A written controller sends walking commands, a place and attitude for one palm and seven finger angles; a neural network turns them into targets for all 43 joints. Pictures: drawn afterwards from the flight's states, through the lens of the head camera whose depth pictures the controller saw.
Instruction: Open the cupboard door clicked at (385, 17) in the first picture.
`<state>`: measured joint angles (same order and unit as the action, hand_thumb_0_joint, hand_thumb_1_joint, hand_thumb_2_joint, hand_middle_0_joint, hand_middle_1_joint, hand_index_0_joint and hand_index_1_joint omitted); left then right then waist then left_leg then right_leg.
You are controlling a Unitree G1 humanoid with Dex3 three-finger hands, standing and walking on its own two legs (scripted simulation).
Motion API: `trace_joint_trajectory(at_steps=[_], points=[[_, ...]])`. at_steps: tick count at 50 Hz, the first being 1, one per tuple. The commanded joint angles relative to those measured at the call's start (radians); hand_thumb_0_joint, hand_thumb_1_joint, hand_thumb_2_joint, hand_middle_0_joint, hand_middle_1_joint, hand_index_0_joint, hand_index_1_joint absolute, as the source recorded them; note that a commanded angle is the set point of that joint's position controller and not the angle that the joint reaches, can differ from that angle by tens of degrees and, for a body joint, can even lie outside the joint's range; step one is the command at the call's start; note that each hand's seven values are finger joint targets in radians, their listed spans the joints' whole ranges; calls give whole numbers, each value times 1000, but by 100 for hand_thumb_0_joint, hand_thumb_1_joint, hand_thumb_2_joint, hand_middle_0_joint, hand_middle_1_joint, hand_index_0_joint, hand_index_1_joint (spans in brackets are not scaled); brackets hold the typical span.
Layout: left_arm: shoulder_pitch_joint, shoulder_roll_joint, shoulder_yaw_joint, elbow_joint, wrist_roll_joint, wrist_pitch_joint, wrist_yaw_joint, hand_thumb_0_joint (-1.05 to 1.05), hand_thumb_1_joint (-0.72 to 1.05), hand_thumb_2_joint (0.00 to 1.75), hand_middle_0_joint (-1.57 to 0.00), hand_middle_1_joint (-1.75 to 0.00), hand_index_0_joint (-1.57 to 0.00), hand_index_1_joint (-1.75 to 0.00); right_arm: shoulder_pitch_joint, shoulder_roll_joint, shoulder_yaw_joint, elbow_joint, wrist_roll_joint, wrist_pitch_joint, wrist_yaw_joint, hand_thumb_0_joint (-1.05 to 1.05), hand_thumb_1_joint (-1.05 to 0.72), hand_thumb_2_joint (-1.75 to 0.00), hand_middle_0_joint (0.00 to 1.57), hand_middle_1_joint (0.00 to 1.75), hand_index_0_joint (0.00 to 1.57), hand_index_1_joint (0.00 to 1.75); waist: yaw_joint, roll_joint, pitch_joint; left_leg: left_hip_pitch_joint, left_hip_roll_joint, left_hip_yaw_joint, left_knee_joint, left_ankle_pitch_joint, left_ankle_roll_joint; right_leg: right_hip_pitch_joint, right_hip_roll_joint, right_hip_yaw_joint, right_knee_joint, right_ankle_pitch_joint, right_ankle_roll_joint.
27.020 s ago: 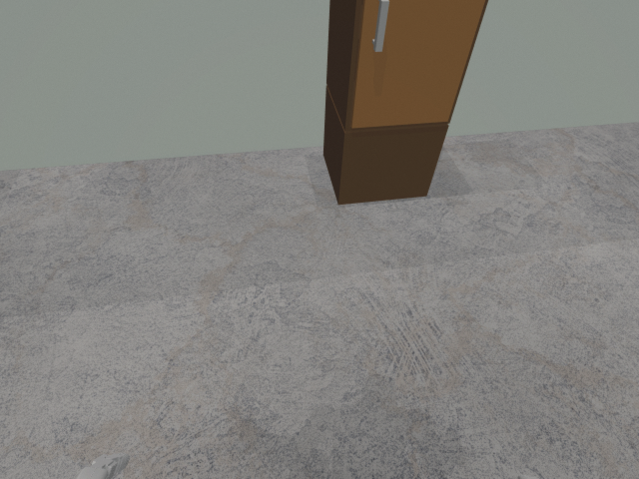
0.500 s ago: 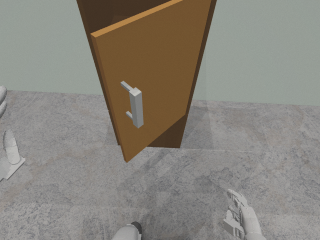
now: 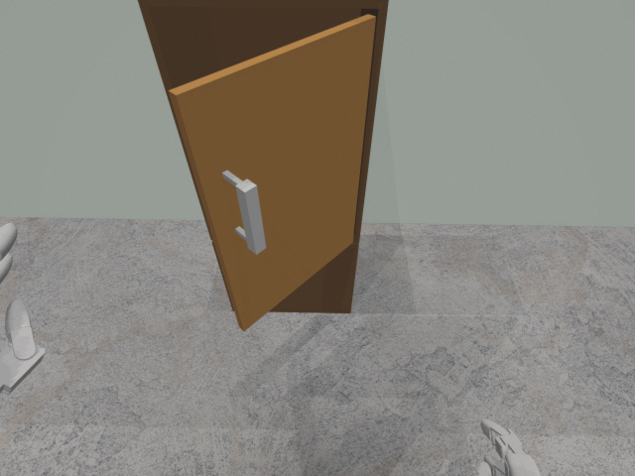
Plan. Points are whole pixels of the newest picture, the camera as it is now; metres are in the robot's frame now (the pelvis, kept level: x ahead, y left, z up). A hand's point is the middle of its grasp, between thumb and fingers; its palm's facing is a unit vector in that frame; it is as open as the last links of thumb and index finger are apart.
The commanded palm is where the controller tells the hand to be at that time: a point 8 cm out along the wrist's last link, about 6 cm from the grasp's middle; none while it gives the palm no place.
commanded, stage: stop stepping back and stand still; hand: left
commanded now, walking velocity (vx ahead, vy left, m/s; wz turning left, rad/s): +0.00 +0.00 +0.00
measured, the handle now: (243, 212) +0.50 +0.16 +0.04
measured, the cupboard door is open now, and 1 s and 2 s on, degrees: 47 47 47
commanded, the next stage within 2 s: let the arm hang, fingers relaxed in 0.92 s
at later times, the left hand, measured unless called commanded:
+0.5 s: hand out of the picture +0.15 +0.29 +0.15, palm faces +0.43 -0.76 -0.49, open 7.4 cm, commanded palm +0.10 +0.32 +0.18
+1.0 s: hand out of the picture +0.17 +0.31 +0.14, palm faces +0.41 -0.77 -0.49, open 7.4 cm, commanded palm none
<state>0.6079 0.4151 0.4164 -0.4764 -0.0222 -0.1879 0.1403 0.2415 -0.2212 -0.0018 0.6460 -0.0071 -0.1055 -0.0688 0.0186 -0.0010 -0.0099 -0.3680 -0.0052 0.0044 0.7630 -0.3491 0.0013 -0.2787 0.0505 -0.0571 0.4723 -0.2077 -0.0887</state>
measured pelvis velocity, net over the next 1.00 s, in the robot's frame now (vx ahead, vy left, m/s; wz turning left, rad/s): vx -0.03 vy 0.04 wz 0.02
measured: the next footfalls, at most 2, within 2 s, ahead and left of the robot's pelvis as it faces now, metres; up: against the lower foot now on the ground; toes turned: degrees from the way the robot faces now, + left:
left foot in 0.12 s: +0.00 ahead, +0.14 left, +0.00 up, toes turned +2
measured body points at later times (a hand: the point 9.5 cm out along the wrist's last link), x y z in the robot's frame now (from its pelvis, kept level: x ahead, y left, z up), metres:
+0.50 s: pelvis -0.04 +0.02 +0.00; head -0.04 +0.02 +0.45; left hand +0.12 +0.33 +0.18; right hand +0.12 -0.22 -0.08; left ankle -0.04 +0.13 -0.74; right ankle +0.03 -0.06 -0.74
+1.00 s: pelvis -0.03 +0.04 +0.00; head -0.02 +0.04 +0.45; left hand +0.14 +0.35 +0.17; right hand +0.14 -0.19 -0.08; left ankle -0.04 +0.14 -0.74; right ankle +0.03 -0.06 -0.74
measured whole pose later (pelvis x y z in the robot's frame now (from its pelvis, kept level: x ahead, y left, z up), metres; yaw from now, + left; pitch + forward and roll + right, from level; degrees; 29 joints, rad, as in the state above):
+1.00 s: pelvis -0.03 +0.04 +0.00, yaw +1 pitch +0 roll +0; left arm 0.53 0.39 0.38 -0.40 -0.01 -0.20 0.13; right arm 0.22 -0.21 0.01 0.63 -0.01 -0.14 -0.06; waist 0.01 0.00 0.02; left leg -0.19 -0.02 0.03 0.44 -0.25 0.03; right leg -0.27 0.02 -0.04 0.39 -0.12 -0.03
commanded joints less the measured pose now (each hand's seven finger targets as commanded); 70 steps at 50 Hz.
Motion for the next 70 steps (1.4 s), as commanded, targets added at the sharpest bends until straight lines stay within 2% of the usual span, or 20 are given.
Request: trace_joint_trajectory(at_steps=[1,3,5,8,9,10,16,20,28,33,42,50,51,52,53,57,60,63,67,70], points=[[-170,155,88,-87,8,-56,34,0,90,90,-20,-30,-20,-30,-106,-90,-26,-143,0,-68,-29,0,-90,-90,20,30,20,30,-22,-71,-37,88,28,12,-100,-12,21,-28,-260,242,-247,-142,-2],[-175,157,81,-106,10,-59,43,0,90,90,-20,-30,-20,-30,-90,-97,-25,-135,-5,-81,-36,0,-90,-90,20,30,20,30,-22,-28,-48,163,10,28,-297,45,32,8,-219,215,-232,-156,32],[-170,169,84,-147,12,-64,45,0,90,90,-20,-30,-20,-30,-93,-113,-28,-140,-10,-92,-36,0,-90,-90,20,30,20,30,-7,25,-41,163,53,-29,-407,78,47,60,-169,194,-197,-112,72],[-124,189,111,-195,10,-69,43,0,90,90,-20,-30,-20,-30,-86,-131,-47,-166,1,-87,-20,0,-90,-90,20,30,20,30,-1,-4,-114,166,76,-43,-358,221,50,173,-141,189,-156,110,131],[-106,223,148,-203,11,-70,41,0,90,90,-20,-30,-20,-30,-96,-112,-36,-153,-9,-89,-18,0,-90,-90,20,30,20,30,-7,96,-115,159,59,-25,-373,230,41,153,-146,177,-138,135,93],[-103,200,126,-220,10,-72,38,0,90,90,-20,-30,-20,-30,-101,-101,-27,-165,-7,-89,-16,0,-90,-90,20,30,20,30,-10,101,-102,132,60,-33,-386,245,35,179,-135,158,-124,148,82],[-61,176,122,-113,-2,-69,34,0,90,90,-20,-30,-20,-30,-78,-107,-36,-161,1,-84,-3,0,-90,-90,20,30,20,30,-16,-16,-44,102,32,-19,-346,77,28,102,-159,199,-254,-107,75],[-84,160,95,-77,-2,-65,29,0,90,90,-20,-30,-20,-30,-84,-111,-34,-155,1,-76,-8,0,-90,-90,20,30,20,30,-21,-7,-2,138,39,-24,-367,43,29,4,-146,174,-285,-221,76],[-181,163,77,-150,19,-67,29,0,90,90,-20,-30,-20,-30,-91,-126,-28,-169,-4,-91,-20,0,-90,-90,20,30,20,30,-11,85,-24,12,96,-94,-538,-32,50,176,-66,91,-119,-30,102],[-169,160,89,-180,29,-77,30,0,90,90,-20,-30,-20,-30,-88,-124,-29,-175,-8,-104,-14,0,-90,-90,20,30,20,30,-4,137,-27,-62,97,-91,-537,-34,49,258,-63,88,-55,71,99],[-111,140,92,-96,6,-84,20,0,90,90,-20,-30,-20,-30,-85,-119,-34,-158,-6,-97,0,0,-90,-90,20,30,20,30,-12,23,-20,25,60,-62,-441,76,17,151,-102,131,-145,43,79],[-117,155,99,-174,3,-84,21,0,90,90,-20,-30,-20,-30,-98,-118,-37,-171,-5,-92,-10,0,-90,-90,20,30,20,30,-10,75,-85,50,66,-68,-451,188,11,219,-91,100,-78,174,82],[-192,-17,-322,650,58,60,-116,0,90,90,-20,-30,-20,-30,-151,-286,-90,92,15,-108,73,0,-90,-90,20,30,20,30,-64,76,44,7,90,-115,-281,404,30,22,-161,50,53,274,53],[-189,-22,-281,673,50,144,-137,0,90,90,-20,-30,-20,-30,-68,-238,-86,86,13,-34,77,0,-90,-90,20,30,20,30,-47,68,-45,96,103,-96,-288,525,5,-4,-148,83,46,196,36],[-193,-25,-285,643,45,168,-141,0,90,90,-20,-30,-20,-30,-68,-246,-82,55,15,-13,71,0,-90,-90,20,30,20,30,-41,100,-36,100,122,-106,-288,546,12,-35,-128,64,70,97,38],[-296,11,-297,822,62,170,-133,0,90,90,-20,-30,-20,-30,-88,-262,-69,70,-11,29,61,0,-90,-90,20,30,20,30,-22,-95,-96,46,159,-208,-317,516,85,61,-102,78,142,70,25],[-362,48,-315,996,64,177,-134,0,90,90,-20,-30,-20,-30,-101,-243,-61,116,-14,58,61,0,-90,-90,20,30,20,30,-14,-138,-73,33,76,-132,-281,282,58,94,-182,151,31,153,-2],[-436,60,-344,1138,51,176,-133,0,90,90,-20,-30,-20,-30,-71,-207,-44,174,-16,85,61,0,-90,-90,20,30,20,30,-40,-50,-76,134,22,-74,-256,130,44,31,-240,219,-82,20,-40],[-443,25,-366,1291,40,177,-130,0,90,90,-20,-30,-20,-30,-67,-182,-28,243,-17,98,58,0,-90,-90,20,30,20,30,-28,130,-36,110,60,-118,-353,112,48,60,-185,180,-106,-102,-9],[-421,3,-363,1385,38,175,-126,0,90,90,-20,-30,-20,-30,-42,-168,-28,292,-17,105,54,0,-90,-90,20,30,20,30,-17,132,-16,78,69,-123,-385,69,46,107,-180,168,-145,-128,1]])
